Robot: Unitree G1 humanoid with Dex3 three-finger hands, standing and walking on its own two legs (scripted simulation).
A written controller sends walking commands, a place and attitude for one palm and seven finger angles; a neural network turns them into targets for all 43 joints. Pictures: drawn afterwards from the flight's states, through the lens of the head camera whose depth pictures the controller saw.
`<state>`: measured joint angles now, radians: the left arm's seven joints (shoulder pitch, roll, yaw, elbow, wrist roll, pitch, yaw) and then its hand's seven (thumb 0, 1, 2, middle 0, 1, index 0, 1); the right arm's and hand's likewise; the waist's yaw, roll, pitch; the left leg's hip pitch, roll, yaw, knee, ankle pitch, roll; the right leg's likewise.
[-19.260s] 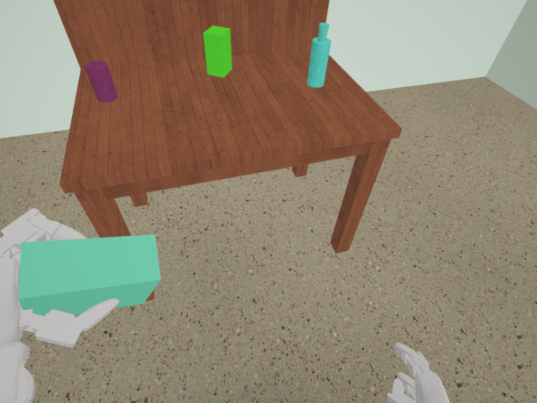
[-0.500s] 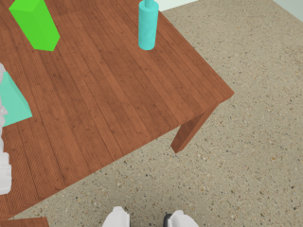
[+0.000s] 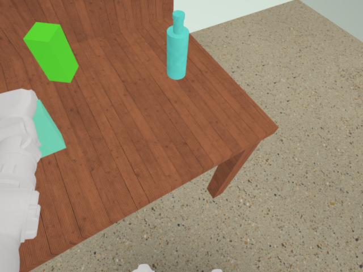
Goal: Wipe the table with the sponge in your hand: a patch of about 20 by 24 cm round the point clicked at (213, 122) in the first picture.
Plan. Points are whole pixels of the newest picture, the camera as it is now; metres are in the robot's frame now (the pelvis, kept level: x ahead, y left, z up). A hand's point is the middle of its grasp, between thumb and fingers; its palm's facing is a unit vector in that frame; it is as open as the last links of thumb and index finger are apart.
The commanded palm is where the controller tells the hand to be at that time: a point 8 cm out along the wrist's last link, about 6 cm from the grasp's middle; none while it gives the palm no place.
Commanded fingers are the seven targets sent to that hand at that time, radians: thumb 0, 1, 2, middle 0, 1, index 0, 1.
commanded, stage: wipe back along the middle lane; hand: left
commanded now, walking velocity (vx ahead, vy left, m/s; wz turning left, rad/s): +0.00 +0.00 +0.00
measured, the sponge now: (35, 138) +0.42 +0.35 -0.02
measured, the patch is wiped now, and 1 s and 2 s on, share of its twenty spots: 0.40 0.50 0.60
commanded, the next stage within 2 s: slide across to the third lane in 1.80 s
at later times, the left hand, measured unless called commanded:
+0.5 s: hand (39, 130) +0.42 +0.32 +0.02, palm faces -0.12 +0.00 -0.99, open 9.8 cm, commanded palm +0.40 +0.28 +0.05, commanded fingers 0.00 0.10 1.30 -1.20 -1.60 -1.20 -1.60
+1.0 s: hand (47, 144) +0.38 +0.29 +0.02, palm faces -0.07 +0.01 -1.00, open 9.8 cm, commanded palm +0.35 +0.26 +0.05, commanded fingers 0.00 0.10 1.30 -1.20 -1.60 -1.20 -1.60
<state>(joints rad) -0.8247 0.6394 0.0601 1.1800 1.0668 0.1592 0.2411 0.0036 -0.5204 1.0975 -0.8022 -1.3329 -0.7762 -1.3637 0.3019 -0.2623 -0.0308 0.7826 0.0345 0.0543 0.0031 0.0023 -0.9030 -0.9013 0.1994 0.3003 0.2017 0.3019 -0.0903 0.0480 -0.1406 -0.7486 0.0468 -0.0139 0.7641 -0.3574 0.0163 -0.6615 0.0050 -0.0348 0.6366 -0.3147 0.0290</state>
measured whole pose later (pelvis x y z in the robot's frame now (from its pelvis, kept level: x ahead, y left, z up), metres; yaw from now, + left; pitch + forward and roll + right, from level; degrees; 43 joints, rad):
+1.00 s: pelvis +0.01 -0.01 +0.01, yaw +1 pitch +13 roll -2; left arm -0.55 0.38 -0.11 0.89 0.99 0.34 0.34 0.00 -0.45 1.04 -0.75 -1.36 -0.72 -1.38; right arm 0.21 -0.26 -0.04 0.75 0.07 0.12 0.01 0.01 -0.91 -0.90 0.20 0.30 0.20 0.30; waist 0.00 0.06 -0.16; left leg -0.58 0.03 -0.01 0.69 -0.35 0.01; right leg -0.51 -0.01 -0.04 0.61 -0.34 0.02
